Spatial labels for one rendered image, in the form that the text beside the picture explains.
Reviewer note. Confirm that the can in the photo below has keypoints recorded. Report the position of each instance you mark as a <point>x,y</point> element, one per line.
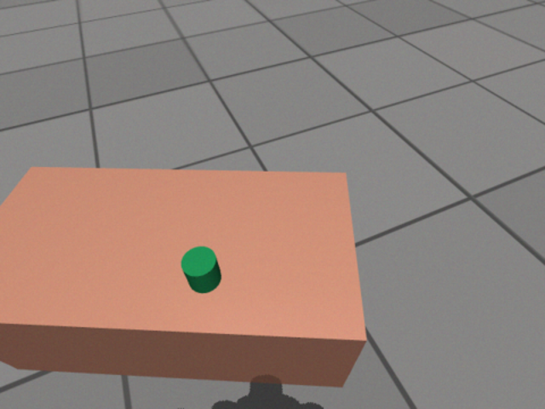
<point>201,269</point>

